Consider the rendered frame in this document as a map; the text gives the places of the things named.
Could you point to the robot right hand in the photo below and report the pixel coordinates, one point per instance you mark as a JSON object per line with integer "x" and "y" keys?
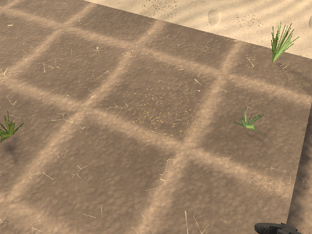
{"x": 274, "y": 228}

